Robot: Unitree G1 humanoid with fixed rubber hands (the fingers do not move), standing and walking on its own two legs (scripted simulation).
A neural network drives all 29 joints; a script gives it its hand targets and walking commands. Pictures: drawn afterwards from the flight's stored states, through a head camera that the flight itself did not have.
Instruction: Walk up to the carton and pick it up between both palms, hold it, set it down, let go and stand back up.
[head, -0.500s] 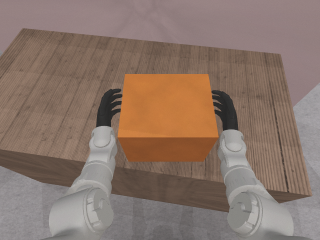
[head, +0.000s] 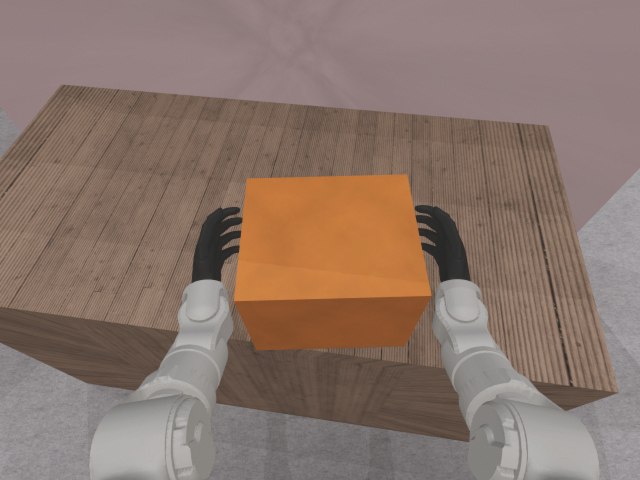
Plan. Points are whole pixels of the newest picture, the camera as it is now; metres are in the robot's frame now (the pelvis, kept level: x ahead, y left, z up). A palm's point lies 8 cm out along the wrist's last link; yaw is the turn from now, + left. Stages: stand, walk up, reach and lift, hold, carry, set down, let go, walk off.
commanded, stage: reach and lift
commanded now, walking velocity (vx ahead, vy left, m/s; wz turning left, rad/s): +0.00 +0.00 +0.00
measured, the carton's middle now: (329, 265) +0.43 +0.00 -0.04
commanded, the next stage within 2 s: none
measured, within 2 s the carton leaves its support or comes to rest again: leaves its support in 0.16 s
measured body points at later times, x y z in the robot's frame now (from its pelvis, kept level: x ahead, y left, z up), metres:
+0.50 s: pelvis -0.02 +0.00 +0.00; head +0.00 +0.00 +0.45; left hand +0.40 +0.16 +0.07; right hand +0.39 -0.16 +0.08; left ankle -0.02 +0.11 -0.74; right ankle -0.01 -0.11 -0.74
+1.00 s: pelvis -0.01 +0.00 +0.01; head -0.03 +0.02 +0.46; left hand +0.38 +0.17 +0.12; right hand +0.38 -0.15 +0.11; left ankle -0.02 +0.11 -0.74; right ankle -0.01 -0.11 -0.74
